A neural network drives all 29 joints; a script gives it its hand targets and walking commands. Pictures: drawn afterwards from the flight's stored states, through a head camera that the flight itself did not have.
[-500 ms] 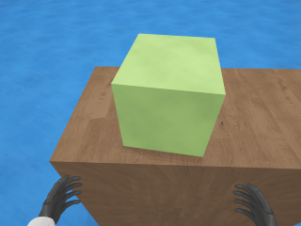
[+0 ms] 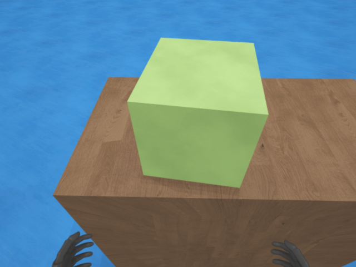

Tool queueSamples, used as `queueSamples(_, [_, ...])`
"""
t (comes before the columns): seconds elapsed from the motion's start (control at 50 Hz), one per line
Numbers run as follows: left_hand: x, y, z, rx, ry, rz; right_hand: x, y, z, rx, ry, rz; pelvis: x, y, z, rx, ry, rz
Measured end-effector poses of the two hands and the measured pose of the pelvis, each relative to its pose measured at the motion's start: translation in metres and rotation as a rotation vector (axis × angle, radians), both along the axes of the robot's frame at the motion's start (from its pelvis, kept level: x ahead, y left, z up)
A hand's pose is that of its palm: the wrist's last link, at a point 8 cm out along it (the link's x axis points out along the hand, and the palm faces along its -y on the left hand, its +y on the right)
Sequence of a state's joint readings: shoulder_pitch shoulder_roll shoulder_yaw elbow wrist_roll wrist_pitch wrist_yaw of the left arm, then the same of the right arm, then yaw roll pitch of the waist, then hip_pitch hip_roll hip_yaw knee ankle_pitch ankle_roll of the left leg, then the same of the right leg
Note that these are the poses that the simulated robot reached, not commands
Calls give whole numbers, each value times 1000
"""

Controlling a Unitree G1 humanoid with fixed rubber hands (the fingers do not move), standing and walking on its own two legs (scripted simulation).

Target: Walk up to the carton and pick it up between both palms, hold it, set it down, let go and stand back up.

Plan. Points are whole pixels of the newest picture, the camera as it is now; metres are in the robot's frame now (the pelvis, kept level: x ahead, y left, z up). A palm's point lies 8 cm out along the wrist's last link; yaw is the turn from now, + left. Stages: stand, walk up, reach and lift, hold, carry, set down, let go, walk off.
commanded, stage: set down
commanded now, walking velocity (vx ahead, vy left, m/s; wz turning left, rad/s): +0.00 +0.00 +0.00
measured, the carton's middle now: (198, 109) +0.50 -0.03 +0.11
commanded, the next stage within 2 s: let go in 0.20 s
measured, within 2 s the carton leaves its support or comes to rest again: neither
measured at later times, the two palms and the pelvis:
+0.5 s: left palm out of the picture +0.16 +0.26 -0.06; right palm out of the picture +0.14 -0.24 -0.08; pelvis +0.01 +0.00 +0.00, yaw +0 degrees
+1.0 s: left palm out of the picture +0.14 +0.32 -0.07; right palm out of the picture +0.12 -0.26 -0.10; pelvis +0.01 +0.01 -0.01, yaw +0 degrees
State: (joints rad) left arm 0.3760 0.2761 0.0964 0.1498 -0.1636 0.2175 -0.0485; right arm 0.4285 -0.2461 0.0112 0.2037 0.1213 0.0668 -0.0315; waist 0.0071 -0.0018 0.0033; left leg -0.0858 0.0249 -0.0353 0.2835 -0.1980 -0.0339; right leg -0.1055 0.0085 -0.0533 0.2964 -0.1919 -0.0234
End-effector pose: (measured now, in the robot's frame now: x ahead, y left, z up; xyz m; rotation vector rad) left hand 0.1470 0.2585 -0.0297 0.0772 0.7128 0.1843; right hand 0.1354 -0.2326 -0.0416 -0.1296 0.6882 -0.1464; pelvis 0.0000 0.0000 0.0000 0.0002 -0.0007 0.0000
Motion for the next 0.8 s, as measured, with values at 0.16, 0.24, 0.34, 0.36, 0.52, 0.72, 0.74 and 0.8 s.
queueSamples(0.16, [4, 1, -11, 23, 27, -20, -4, -1, -16, -13, 21, -9, 6, 2, 0, -3, 8, 0])
queueSamples(0.24, [5, 2, -18, 26, 49, -24, -5, -3, -22, -17, 26, -10, 8, 3, -1, -4, 11, 0])
queueSamples(0.34, [7, 2, -24, 33, 67, -25, -4, -5, -30, -20, 38, -5, 10, 3, -1, -4, 13, 0])
queueSamples(0.36, [8, 2, -25, 33, 70, -25, -3, -6, -31, -21, 40, -4, 10, 3, -1, -4, 13, 0])
queueSamples(0.52, [10, 1, -30, 32, 85, -19, 3, -8, -37, -22, 47, 3, 11, 3, -1, -4, 15, 0])
queueSamples(0.72, [10, 2, -35, 59, 90, -30, 2, -10, -46, -48, 95, 32, 11, 4, -1, -5, 12, 0])
queueSamples(0.74, [9, 7, -34, 88, 82, -38, -1, -12, -48, -63, 123, 36, 11, 4, -2, -6, 8, -1])
queueSamples(0.8, [4, 28, -32, 161, 71, -49, -9, -20, -54, -93, 196, 26, 11, 5, -4, -10, -4, -1])
